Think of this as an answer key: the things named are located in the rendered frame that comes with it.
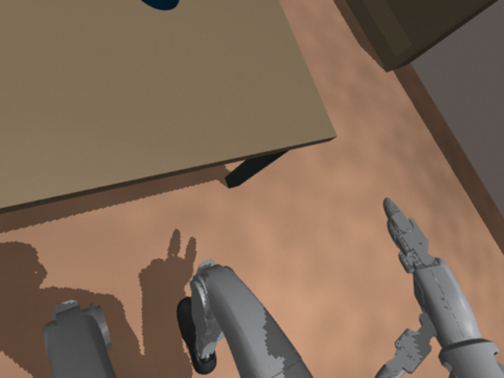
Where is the bookshelf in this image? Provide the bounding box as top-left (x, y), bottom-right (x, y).
top-left (345, 0), bottom-right (498, 72)

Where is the right robot foot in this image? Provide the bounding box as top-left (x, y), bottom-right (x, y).
top-left (176, 297), bottom-right (217, 375)

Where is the coffee table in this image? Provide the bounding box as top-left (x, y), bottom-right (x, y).
top-left (0, 0), bottom-right (337, 214)

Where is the right robot arm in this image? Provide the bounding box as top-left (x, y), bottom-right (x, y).
top-left (439, 339), bottom-right (504, 378)

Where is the right robot hand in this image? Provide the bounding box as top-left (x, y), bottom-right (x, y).
top-left (374, 198), bottom-right (481, 378)

